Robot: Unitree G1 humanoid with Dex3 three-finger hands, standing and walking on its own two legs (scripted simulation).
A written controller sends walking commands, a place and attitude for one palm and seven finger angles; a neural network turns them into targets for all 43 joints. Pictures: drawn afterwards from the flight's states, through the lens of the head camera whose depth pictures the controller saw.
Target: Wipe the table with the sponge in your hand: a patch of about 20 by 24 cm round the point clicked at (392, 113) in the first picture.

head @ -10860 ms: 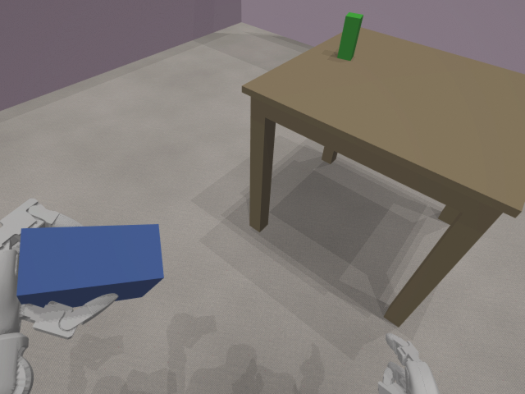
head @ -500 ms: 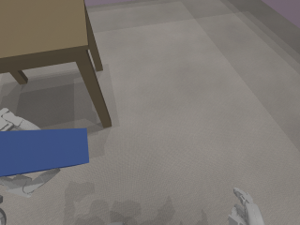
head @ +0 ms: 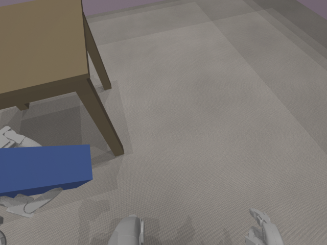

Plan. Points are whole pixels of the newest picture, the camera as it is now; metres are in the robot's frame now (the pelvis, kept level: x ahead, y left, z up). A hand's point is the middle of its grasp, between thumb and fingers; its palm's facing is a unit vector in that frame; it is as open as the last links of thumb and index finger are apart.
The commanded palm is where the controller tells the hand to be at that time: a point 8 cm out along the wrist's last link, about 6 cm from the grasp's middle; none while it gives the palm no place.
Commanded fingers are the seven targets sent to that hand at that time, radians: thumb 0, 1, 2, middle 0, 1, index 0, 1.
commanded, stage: take the last steps up to it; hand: left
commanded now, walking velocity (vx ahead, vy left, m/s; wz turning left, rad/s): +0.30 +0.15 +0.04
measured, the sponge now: (58, 170) +0.23 +0.20 +0.13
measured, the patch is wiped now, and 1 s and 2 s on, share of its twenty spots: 0.00 0.00 0.00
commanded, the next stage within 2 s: come to a stop and stand still in 1.46 s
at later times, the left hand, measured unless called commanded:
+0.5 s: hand (16, 112) +0.32 +0.29 +0.19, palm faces +0.34 -0.80 -0.49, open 10.1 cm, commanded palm +0.28 +0.35 +0.17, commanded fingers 0.00 0.10 1.30 -1.20 -1.60 -1.20 -1.60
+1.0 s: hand (6, 78) +0.42 +0.37 +0.18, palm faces +0.39 -0.79 -0.47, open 10.1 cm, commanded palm +0.36 +0.41 +0.17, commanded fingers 0.00 0.10 1.30 -1.20 -1.60 -1.20 -1.60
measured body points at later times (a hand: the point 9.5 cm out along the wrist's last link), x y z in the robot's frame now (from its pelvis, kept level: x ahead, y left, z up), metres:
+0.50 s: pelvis +0.11 +0.08 -0.01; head +0.15 +0.06 +0.44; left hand +0.30 +0.33 +0.21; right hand +0.27 -0.12 -0.12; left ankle +0.15 +0.18 -0.74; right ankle +0.12 -0.03 -0.72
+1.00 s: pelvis +0.20 +0.14 -0.02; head +0.24 +0.14 +0.43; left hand +0.40 +0.41 +0.20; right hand +0.38 -0.12 -0.10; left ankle +0.27 +0.26 -0.74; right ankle +0.14 +0.01 -0.68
